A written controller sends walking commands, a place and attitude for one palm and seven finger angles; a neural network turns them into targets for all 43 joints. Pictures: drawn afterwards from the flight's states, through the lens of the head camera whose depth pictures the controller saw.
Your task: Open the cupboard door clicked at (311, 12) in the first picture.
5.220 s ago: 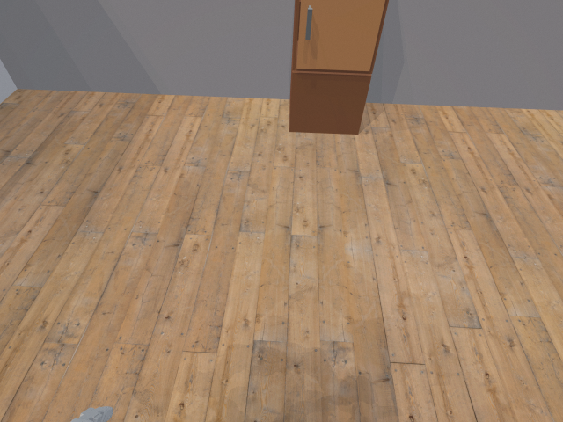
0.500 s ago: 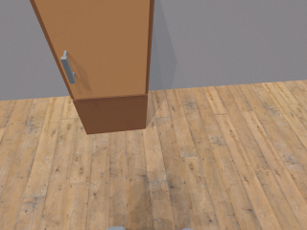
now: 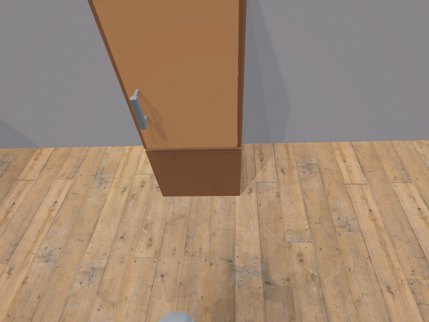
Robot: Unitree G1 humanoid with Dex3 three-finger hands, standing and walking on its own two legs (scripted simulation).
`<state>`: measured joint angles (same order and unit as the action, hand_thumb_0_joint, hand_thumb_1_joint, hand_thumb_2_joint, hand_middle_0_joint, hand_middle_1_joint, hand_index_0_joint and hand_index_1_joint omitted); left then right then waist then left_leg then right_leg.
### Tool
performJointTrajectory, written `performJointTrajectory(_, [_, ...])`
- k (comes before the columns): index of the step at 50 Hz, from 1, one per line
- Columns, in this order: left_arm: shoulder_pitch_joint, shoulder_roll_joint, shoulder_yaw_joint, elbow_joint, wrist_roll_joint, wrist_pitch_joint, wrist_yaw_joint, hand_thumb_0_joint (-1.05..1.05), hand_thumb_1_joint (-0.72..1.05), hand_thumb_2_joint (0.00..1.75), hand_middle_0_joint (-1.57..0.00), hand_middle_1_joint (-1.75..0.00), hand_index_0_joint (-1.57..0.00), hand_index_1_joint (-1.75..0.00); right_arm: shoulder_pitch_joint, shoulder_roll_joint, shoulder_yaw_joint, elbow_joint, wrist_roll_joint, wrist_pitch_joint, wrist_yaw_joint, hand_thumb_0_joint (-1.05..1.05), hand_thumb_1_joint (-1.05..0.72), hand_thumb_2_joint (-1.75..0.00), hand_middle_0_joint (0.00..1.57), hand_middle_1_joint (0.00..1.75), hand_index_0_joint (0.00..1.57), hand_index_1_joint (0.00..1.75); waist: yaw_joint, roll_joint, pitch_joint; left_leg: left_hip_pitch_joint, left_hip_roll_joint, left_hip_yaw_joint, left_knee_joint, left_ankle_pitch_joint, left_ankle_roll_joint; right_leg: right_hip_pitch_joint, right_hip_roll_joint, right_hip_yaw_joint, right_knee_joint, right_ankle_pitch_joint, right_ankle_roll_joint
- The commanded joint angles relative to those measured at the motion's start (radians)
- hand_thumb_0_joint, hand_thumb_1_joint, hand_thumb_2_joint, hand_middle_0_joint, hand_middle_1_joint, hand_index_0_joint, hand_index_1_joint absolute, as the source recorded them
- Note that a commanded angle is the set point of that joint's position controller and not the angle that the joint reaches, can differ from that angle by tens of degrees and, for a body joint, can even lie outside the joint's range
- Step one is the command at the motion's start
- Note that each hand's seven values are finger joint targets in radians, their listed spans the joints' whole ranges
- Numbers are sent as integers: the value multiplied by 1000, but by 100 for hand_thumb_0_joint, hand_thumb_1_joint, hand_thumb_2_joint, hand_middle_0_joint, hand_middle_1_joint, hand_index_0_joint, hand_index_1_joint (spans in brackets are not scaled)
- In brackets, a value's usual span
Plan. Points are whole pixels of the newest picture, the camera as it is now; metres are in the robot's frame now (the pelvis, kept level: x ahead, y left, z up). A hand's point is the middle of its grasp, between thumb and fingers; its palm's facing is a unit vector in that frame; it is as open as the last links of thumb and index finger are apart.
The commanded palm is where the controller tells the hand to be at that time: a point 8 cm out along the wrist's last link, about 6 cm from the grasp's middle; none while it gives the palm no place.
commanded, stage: take the last steps up to it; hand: left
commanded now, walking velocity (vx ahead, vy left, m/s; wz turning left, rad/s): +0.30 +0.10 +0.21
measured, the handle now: (140, 109) +0.80 +0.33 -0.11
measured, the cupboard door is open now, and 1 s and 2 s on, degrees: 0 0 0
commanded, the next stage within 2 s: come to a stop and stand still in 1.02 s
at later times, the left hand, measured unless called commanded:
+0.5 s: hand out of the picture +0.05 +0.26 -0.17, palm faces +0.13 -0.97 -0.20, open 7.4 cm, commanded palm none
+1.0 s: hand (133, 291) +0.21 +0.21 -0.16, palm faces +0.14 -0.97 -0.21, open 7.2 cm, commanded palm none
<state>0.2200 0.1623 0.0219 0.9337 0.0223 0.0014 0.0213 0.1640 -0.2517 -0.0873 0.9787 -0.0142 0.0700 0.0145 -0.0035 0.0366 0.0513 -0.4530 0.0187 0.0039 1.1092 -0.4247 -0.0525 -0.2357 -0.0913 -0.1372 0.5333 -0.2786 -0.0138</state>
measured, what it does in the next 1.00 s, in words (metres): walks ahead: left foot, then right foot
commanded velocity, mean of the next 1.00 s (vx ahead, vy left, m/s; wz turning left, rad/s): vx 0.26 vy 0.04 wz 0.04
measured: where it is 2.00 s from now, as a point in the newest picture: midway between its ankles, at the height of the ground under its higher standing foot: outside the picture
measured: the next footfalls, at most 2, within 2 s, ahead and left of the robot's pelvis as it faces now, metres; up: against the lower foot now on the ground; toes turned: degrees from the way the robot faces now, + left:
left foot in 0.24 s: +0.02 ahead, +0.16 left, +0.00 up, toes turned +10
right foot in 0.68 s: +0.26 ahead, -0.06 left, +0.00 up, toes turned -4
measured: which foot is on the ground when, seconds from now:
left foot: up 0.00-0.22, down 0.24-0.70, up 0.72-1.00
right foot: down 0.00-0.24, up 0.26-0.66, down 0.68-1.00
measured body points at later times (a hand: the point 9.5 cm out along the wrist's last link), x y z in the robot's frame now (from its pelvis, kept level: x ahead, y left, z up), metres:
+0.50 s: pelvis +0.05 +0.06 +0.01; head +0.06 +0.06 +0.45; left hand +0.05 +0.31 -0.15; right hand +0.05 -0.17 -0.15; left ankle -0.02 +0.15 -0.74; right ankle +0.12 -0.07 -0.68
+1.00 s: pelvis +0.21 +0.03 +0.01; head +0.22 +0.02 +0.46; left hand +0.20 +0.26 -0.14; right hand +0.27 -0.20 -0.15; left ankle +0.25 +0.18 -0.69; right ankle +0.22 -0.06 -0.74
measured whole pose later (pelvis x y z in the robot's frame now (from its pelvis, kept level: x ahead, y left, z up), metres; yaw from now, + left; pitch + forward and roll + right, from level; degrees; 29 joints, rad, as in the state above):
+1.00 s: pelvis +0.21 +0.03 +0.01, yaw +5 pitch -1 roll +0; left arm 0.29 0.16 0.04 1.08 0.02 -0.06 0.01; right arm 0.23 -0.18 -0.06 1.05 -0.02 -0.01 0.01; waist 0.00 0.03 0.02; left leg -0.48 0.12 0.07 0.84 -0.24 -0.02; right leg -0.15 -0.01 -0.16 0.37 -0.20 -0.05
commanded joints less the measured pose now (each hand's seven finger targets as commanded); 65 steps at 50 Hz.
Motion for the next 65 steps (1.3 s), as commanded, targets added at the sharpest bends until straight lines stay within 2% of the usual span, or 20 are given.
performJointTrajectory(1, [92,218,62,-23,9,-23,13,0,90,90,-20,-30,-20,-30,-43,-27,8,-72,-6,-21,5,0,-90,-90,20,30,20,30,52,-192,-31,-35,23,28,-134,2,-12,113,-246,197,-252,164,-100])
performJointTrajectory(6, [149,243,74,31,15,-36,3,0,90,90,-20,-30,-20,-30,-90,-22,19,-93,-4,-49,16,0,-90,-90,20,30,20,30,85,-212,-32,1,40,57,-350,-52,14,159,-300,256,-297,-35,-129])
performJointTrajectory(10, [79,225,71,48,1,-26,-6,0,90,90,-20,-30,-20,-30,99,-16,27,-26,-2,-76,7,0,-90,-90,20,30,20,30,-8,-132,-63,367,1,125,-710,119,33,-40,-198,109,-172,-142,-44])
performJointTrajectory(11, [64,184,61,39,-8,-21,-12,0,90,90,-20,-30,-20,-30,177,-74,15,2,-4,-85,-4,0,-90,-90,20,30,20,30,-44,47,-90,512,87,0,-783,75,62,-171,-125,32,-18,-176,6])
performJointTrajectory(12, [38,110,46,9,-10,-17,-20,0,90,90,-20,-30,-20,-30,252,-168,-6,17,-13,-87,-13,0,-90,-90,20,30,20,30,-80,328,-54,559,310,-315,-895,-39,148,-371,4,-73,239,-275,58])
performJointTrajectory(14, [-58,119,40,-22,5,-21,-23,0,90,90,-20,-30,-20,-30,257,-163,1,23,-14,-79,-22,0,-90,-90,20,30,20,30,-81,182,65,437,381,-363,-963,-107,253,-462,-30,49,452,-264,26])
performJointTrajectory(19, [34,95,36,64,3,-18,-41,0,90,90,-20,-30,-20,-30,169,-57,36,28,-3,-116,-36,0,-90,-90,20,30,20,30,-1,84,88,367,232,-129,-956,214,208,-391,-43,75,533,-19,41])
performJointTrajectory(29, [-107,64,36,3,-5,-24,-39,0,90,90,-20,-30,-20,-30,278,-44,27,115,-12,-130,-40,0,-90,-90,20,30,20,30,-24,71,108,385,257,-67,-901,388,231,-271,-11,38,166,-4,31])
performJointTrajectory(32, [19,76,47,44,1,-40,-37,0,90,90,-20,-30,-20,-30,271,-42,28,129,-11,-127,-41,0,-90,-90,20,30,20,30,40,29,55,330,209,-3,-719,494,187,-25,49,-7,20,67,7])
performJointTrajectory(33, [146,112,58,85,5,-54,-33,0,90,90,-20,-30,-20,-30,277,-29,30,129,-2,-132,-37,0,-90,-90,20,30,20,30,91,-38,-32,271,152,42,-534,515,151,173,36,34,-37,105,-14])
performJointTrajectory(35, [358,284,94,140,-4,-67,-13,0,90,90,-20,-30,-20,-30,283,26,36,76,11,-136,-25,0,-90,-90,20,30,20,30,133,-331,-190,-84,-20,88,17,-150,80,445,-388,615,-249,151,-187])
performJointTrajectory(36, [301,262,93,130,-11,-63,-7,0,90,90,-20,-30,-20,-30,243,2,28,73,9,-130,-27,0,-90,-90,20,30,20,30,124,-219,-137,-116,30,2,128,-125,89,371,-377,599,-276,62,-216])
performJointTrajectory(39, [84,140,60,79,-10,-64,1,0,90,90,-20,-30,-20,-30,185,47,25,80,-5,-109,-16,0,-90,-90,20,30,20,30,34,-74,29,-88,114,-28,127,76,79,22,-288,390,-351,-97,-156])
performJointTrajectory(43, [67,79,42,83,1,-73,0,0,90,90,-20,-30,-20,-30,242,86,32,95,-13,-76,-10,0,-90,-90,20,30,20,30,-22,-142,36,3,109,36,-58,155,39,-92,-192,174,-382,60,-119])
performJointTrajectory(51, [137,143,50,123,3,-75,-8,0,90,90,-20,-30,-20,-30,65,60,36,19,-6,-96,6,0,-90,-90,20,30,20,30,31,-130,24,7,81,77,-410,184,29,66,-204,168,-341,168,-146])
performJointTrajectory(54, [133,151,55,130,4,-65,-5,0,90,90,-20,-30,-20,-30,72,48,33,15,-5,-106,3,0,-90,-90,20,30,20,30,15,-144,22,124,68,87,-525,203,37,41,-205,154,-274,145,-129])
performJointTrajectory(56, [129,114,47,136,-1,-52,-2,0,90,90,-20,-30,-20,-30,164,20,35,52,-7,-121,-5,0,-90,-90,20,30,20,30,-21,-53,-11,328,55,82,-677,281,40,-33,-123,97,-123,108,-79])
performJointTrajectory(58, [185,23,18,131,-17,-41,-1,0,90,90,-20,-30,-20,-30,260,-93,24,74,-11,-124,-30,0,-90,-90,20,30,20,30,-27,246,-116,501,355,-228,-774,732,165,-184,42,-9,214,-245,20])
performJointTrajectory(59, [177,29,12,134,-15,-33,9,0,90,90,-20,-30,-20,-30,219,-79,34,66,-5,-109,-41,0,-90,-90,20,30,20,30,-9,183,-85,411,386,-213,-778,872,209,-142,21,64,281,-339,23])
performJointTrajectory(65, [156,68,25,159,-11,17,14,0,90,90,-20,-30,-20,-30,82,-65,29,56,1,-85,-76,0,-90,-90,20,30,20,30,-2,81,-83,407,338,-80,-742,1132,216,-129,9,114,325,-201,52])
